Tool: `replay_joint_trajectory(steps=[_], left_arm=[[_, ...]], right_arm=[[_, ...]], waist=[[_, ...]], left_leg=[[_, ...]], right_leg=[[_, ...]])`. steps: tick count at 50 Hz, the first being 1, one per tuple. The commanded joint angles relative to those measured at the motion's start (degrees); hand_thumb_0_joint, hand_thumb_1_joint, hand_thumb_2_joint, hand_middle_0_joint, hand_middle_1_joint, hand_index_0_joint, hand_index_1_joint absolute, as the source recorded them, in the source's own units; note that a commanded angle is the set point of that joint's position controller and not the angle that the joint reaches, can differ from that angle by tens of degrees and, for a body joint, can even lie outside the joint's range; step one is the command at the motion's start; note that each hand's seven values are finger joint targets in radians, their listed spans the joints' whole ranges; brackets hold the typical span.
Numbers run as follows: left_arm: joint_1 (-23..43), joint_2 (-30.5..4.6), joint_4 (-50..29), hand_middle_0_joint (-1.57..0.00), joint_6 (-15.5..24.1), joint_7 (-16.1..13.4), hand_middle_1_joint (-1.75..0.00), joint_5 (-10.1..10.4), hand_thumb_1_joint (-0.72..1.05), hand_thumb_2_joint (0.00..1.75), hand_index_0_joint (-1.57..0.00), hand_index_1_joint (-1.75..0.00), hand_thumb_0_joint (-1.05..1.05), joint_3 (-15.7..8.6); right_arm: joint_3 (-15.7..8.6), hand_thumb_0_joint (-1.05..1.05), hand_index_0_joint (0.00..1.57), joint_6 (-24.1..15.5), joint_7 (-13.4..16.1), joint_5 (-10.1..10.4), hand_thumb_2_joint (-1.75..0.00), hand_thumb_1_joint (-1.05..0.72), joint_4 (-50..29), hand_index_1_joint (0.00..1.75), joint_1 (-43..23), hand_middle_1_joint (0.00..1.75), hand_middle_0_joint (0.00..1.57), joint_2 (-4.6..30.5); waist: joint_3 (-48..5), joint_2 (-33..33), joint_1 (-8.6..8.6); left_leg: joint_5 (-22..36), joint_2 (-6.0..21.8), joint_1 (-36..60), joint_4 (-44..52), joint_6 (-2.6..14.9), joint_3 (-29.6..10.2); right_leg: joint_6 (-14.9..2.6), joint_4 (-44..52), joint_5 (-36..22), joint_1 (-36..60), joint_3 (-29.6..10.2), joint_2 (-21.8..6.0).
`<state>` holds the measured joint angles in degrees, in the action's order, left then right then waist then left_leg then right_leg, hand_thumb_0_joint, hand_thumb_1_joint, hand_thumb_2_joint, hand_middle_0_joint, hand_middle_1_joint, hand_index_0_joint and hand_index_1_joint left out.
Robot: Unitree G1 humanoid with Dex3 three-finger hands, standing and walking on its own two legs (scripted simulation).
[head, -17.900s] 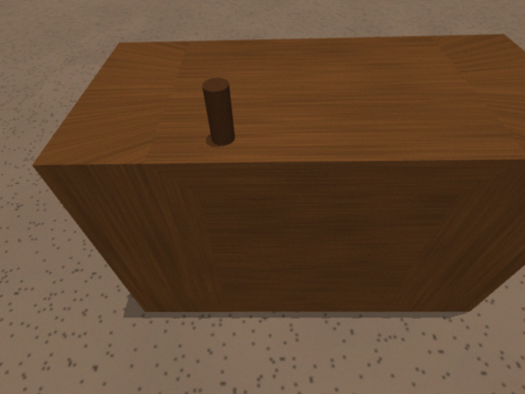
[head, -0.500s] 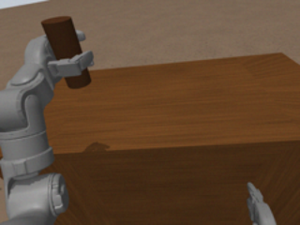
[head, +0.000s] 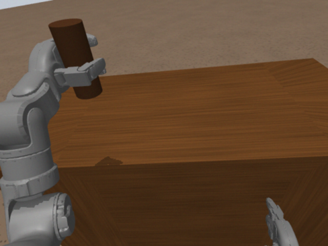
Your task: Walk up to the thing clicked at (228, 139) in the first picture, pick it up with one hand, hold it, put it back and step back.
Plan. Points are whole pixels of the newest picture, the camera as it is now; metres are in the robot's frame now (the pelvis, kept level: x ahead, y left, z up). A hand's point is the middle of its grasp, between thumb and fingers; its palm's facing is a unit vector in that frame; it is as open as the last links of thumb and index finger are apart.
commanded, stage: hold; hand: left
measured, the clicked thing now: (78, 61) +0.33 +0.17 +0.35
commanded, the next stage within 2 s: crouch in 0.28 s
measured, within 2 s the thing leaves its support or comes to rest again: neither
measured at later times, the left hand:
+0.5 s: hand (82, 63) +0.33 +0.16 +0.35, palm faces +0.12 -0.99 -0.03, open 7.4 cm
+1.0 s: hand (96, 87) +0.40 +0.19 +0.26, palm faces +0.20 -0.98 +0.02, open 7.4 cm
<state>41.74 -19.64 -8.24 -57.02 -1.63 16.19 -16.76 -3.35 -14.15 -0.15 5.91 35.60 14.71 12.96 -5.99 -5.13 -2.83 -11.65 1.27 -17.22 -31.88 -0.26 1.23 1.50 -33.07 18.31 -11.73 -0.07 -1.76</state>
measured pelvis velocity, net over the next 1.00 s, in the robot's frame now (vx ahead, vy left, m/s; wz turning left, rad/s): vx -0.01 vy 0.00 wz -0.01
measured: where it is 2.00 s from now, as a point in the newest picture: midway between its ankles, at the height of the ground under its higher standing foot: outside the picture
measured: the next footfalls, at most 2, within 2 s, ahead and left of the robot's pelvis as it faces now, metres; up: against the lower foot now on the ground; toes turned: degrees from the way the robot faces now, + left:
none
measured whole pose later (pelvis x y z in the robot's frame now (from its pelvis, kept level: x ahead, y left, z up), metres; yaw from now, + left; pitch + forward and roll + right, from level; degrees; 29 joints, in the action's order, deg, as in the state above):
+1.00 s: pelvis -0.01 +0.00 +0.00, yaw -1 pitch +0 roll +0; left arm 41.2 -20.4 16.5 -32.5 -2.1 11.5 -18.0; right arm -4.9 -16.8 4.5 3.2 41.1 13.9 14.0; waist -2.6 -3.4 0.4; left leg -10.6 2.2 -21.3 -32.1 -0.6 1.5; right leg 1.2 -33.4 17.1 -16.2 -0.5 -0.8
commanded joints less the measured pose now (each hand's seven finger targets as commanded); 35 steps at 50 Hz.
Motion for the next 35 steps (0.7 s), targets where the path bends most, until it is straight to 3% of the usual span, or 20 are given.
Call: replay_joint_trajectory(steps=[1, 2, 4, 5, 7, 9, 11, 12, 13, 14, 15, 17, 18, 19, 20, 25, 29, 33, 34, 35], left_arm=[[33.6, -15.0, -11.8, -1.34, 5.5, -1.5, -1.46, -0.1, 0.46, 1.37, -1.35, -1.46, 0.0, -5.5], [31.7, -11.8, -7.7, -1.34, 4.9, -1.5, -1.47, -0.3, 0.44, 1.37, -1.36, -1.47, 0.0, -2.9], [30.0, -11.5, -2.0, -1.36, 4.1, -1.7, -1.49, -0.5, 0.43, 1.38, -1.38, -1.49, 0.0, -3.4], [32.7, -13.5, -5.2, -1.37, 4.2, -1.8, -1.49, -0.4, 0.44, 1.39, -1.39, -1.5, 0.0, -4.4], [31.8, -15.9, -1.4, -1.39, 3.4, -1.9, -1.51, -0.9, 0.43, 1.39, -1.41, -1.51, 0.0, -6.7], [27.6, -9.4, 5.5, -1.4, 2.6, -1.3, -1.53, -0.8, 0.42, 1.41, -1.43, -1.54, 0.0, -2.7], [27.6, -10.3, 5.3, -1.39, 3.1, -0.9, -1.51, -0.9, 0.42, 1.38, -1.41, -1.51, 0.0, -2.8], [28.6, -13.0, 0.7, -1.38, 3.6, -0.7, -1.5, -1.2, 0.39, 1.37, -1.4, -1.5, 0.0, -4.0], [28.7, -12.8, 1.4, -1.37, 3.7, -0.2, -1.49, -1.1, 0.39, 1.37, -1.39, -1.49, 0.0, -3.5], [29.3, -13.8, -2.9, -1.35, 4.4, -0.1, -1.48, -1.2, 0.39, 1.36, -1.38, -1.48, 0.0, -4.5], [28.3, -10.5, -1.4, -1.34, 4.5, 0.3, -1.47, -1.1, 0.38, 1.34, -1.36, -1.46, 0.0, -2.1], [30.1, -11.9, -6.9, -1.32, 5.7, 0.5, -1.44, -0.8, 0.39, 1.32, -1.34, -1.44, 0.0, -2.5], [33.0, -16.7, -13.3, -1.32, 6.7, 0.3, -1.43, -0.6, 0.43, 1.32, -1.34, -1.43, 0.0, -6.2], [33.4, -16.6, -12.1, -1.4, 6.6, 0.4, -1.51, -0.6, 0.42, 1.4, -1.4, -1.51, 0.0, -5.7], [32.5, -15.2, -12.0, -1.4, 6.6, 0.7, -1.47, -0.4, 0.42, 1.34, -1.42, -1.48, 0.0, -4.9], [30.4, -12.4, -1.8, -1.44, 5.7, -0.7, -1.5, 0.3, 0.46, 1.38, -1.44, -1.51, 0.0, -4.6], [28.1, -10.2, 10.6, -1.43, 6.1, -1.7, -1.5, -1.1, 0.5, 1.37, -1.44, -1.5, 0.0, -1.8], [29.9, -12.0, 14.9, -1.44, 11.0, -1.9, -1.51, -2.0, 0.44, 1.36, -1.46, -1.51, 0.0, -2.6], [30.9, -11.6, 13.9, -1.44, 12.6, -2.0, -1.49, -2.3, 0.46, 1.35, -1.45, -1.49, 0.0, -1.6], [31.5, -13.4, 13.7, -1.42, 14.5, -1.7, -1.49, -1.9, 0.48, 1.34, -1.44, -1.48, 0.0, -3.4]], right_arm=[[-2.7, 0.0, 0.05, -4.0, 0.7, 0.3, -0.06, 0.53, -9.6, 0.05, -8.8, 0.05, 0.05, 6.6], [-2.3, 0.0, 0.05, -4.0, 0.5, 0.4, -0.06, 0.53, -9.6, 0.05, -9.4, 0.05, 0.05, 6.0], [-2.1, 0.0, 0.05, -4.1, 0.5, 0.1, -0.06, 0.52, -9.5, 0.05, -10.6, 0.05, 0.05, 6.3], [-2.0, 0.0, 0.05, -4.0, 0.6, 0.1, -0.06, 0.53, -9.2, 0.05, -10.4, 0.05, 0.05, 6.3], [-2.9, 0.0, 0.05, -3.9, 0.7, 0.1, -0.06, 0.53, -10.2, 0.05, -10.3, 0.05, 0.05, 7.4], [-1.3, 0.0, 0.05, -3.6, 0.2, 0.0, -0.06, 0.53, -8.3, 0.05, -9.1, 0.05, 0.05, 5.6], [-2.0, 0.0, 0.05, -3.9, 0.1, 0.1, -0.06, 0.53, -11.8, 0.05, -9.7, 0.05, 0.05, 6.9], [-1.9, 0.0, 0.05, -3.5, 0.0, 0.2, -0.06, 0.54, -12.4, 0.05, -9.8, 0.05, 0.05, 7.0], [-1.8, 0.0, 0.05, -3.1, -0.1, 0.3, -0.06, 0.53, -12.8, 0.05, -8.2, 0.05, 0.05, 7.1], [-1.8, 0.0, 0.05, -3.1, -0.2, 0.3, -0.06, 0.54, -13.9, 0.05, -8.6, 0.05, 0.05, 7.1], [-1.1, 0.0, 0.05, -2.8, -0.4, 0.3, -0.06, 0.53, -12.1, 0.05, -7.1, 0.05, 0.05, 6.2], [-1.5, 0.0, 0.05, -3.0, -0.4, 0.4, -0.06, 0.53, -13.2, 0.05, -8.7, 0.05, 0.05, 6.4], [-2.1, 0.0, 0.05, -3.0, -0.2, 0.4, -0.06, 0.53, -13.6, 0.05, -8.5, 0.05, 0.05, 7.1], [-1.5, 0.0, 0.05, -3.1, -0.2, 0.4, -0.07, 0.52, -12.9, 0.05, -8.3, 0.05, 0.05, 6.6], [-1.5, 0.0, 0.05, -3.1, -0.2, 0.3, -0.05, 0.55, -11.9, 0.05, -7.8, 0.05, 0.05, 6.1], [-3.6, 0.0, 0.05, -3.7, 0.8, -0.2, -0.05, 0.56, -6.4, 0.05, -9.9, 0.05, 0.05, 6.8], [-3.4, 0.0, 0.05, -4.1, 1.3, -0.3, -0.05, 0.57, -4.7, 0.05, -10.3, 0.05, 0.05, 7.3], [-4.2, 0.0, 0.05, -4.6, 2.2, -0.7, -0.05, 0.57, -7.0, 0.05, -8.8, 0.05, 0.05, 9.1], [-3.8, 0.0, 0.05, -4.7, 2.2, -0.6, -0.05, 0.57, -6.4, 0.05, -9.2, 0.05, 0.05, 8.2], [-3.9, 0.0, 0.05, -4.9, 2.5, -0.7, -0.05, 0.57, -5.8, 0.05, -8.2, 0.05, 0.05, 8.2]], waist=[[-13.2, 1.7, 1.03], [-11.1, 3.0, 0.97], [-9.2, 6.3, 0.28], [-10.5, 4.9, 0.17], [-10.2, 5.6, 0.04], [-5.3, 7.6, -0.23], [-7.4, 9.6, -0.07], [-8.0, 8.1, -0.51], [-8.4, 7.5, 0.49], [-9.4, 7.0, -0.34], [-8.3, 6.8, 0.25], [-9.0, 4.7, -0.05], [-12.1, 3.8, -0.28], [-11.0, 3.2, 0.26], [-10.6, 2.7, 0.61], [-7.0, 3.9, 1.79], [-4.4, 7.4, 2.61], [-5.6, 11.1, 2.46], [-4.7, 9.4, 2.11], [-5.4, 9.6, 1.98]], left_leg=[[5.4, -1.3, 13.9, 3.2, 0.29, 0.6], [4.3, -1.3, 12.3, 3.5, 0.39, 0.4], [4.0, -1.2, 10.4, 3.6, 0.55, 0.1], [4.4, -1.4, 11.2, 3.6, 0.54, 0.3], [5.7, -1.5, 10.7, 3.7, 0.49, 0.6], [3.8, -1.6, 8.4, 4.3, 0.7, 0.7], [4.2, -1.5, 9.0, 4.2, 0.92, 0.7], [4.8, -1.6, 9.4, 4.2, 0.88, 0.7], [5.4, -1.7, 10.2, 3.9, 1.01, 1.1], [6.2, -1.6, 10.4, 4.0, 0.94, 0.9], [5.7, -1.5, 10.4, 4.0, 1.0, 0.9], [4.1, -1.5, 10.7, 4.3, 0.96, 0.8], [4.7, -1.5, 12.0, 4.0, 0.96, 0.7], [4.1, -1.6, 11.6, 3.8, 1.01, 1.0], [3.1, -1.5, 11.5, 4.0, 0.92, 1.0], [-2.4, -1.1, 9.6, 4.7, 0.53, 0.6], [-5.3, -1.2, 8.5, 5.8, 0.64, 0.0], [-3.4, -1.3, 8.7, 5.7, 0.98, 0.3], [-3.3, -1.4, 8.4, 5.8, 0.82, 0.4], [-3.1, -1.5, 8.3, 5.3, 0.99, 0.4]], right_leg=[[-1.39, 6.6, -7.7, -6.6, 3.0, 2.3], [-1.49, 6.8, -6.7, -6.9, 3.0, 2.4], [-1.33, 6.9, -6.3, -6.3, 3.1, 2.5], [-1.26, 7.1, -6.9, -6.1, 2.9, 2.4], [-1.38, 7.2, -7.8, -5.9, 2.9, 2.4], [-1.37, 7.8, -5.9, -6.9, 2.9, 2.4], [-1.24, 8.0, -6.3, -6.0, 2.8, 2.4], [-1.28, 7.8, -6.8, -5.8, 2.8, 2.4], [-1.17, 7.9, -7.7, -6.1, 2.5, 2.2], [-1.3, 7.6, -8.1, -5.6, 2.7, 2.3], [-1.31, 7.5, -7.9, -5.9, 2.7, 2.3], [-1.47, 7.7, -6.2, -6.1, 2.8, 2.3], [-1.43, 7.4, -6.6, -5.4, 2.7, 2.3], [-1.34, 7.5, -6.2, -5.7, 2.5, 2.1], [-1.33, 7.6, -5.3, -6.3, 2.5, 2.2], [-1.32, 8.3, -0.8, -9.2, 2.8, 2.5], [-1.14, 9.0, 0.7, -11.2, 2.7, 2.4], [-0.94, 9.1, -0.5, -10.0, 2.8, 2.4], [-1.11, 9.0, -0.1, -10.9, 2.6, 2.1], [-0.9, 9.1, -0.4, -10.5, 2.1, 1.8]])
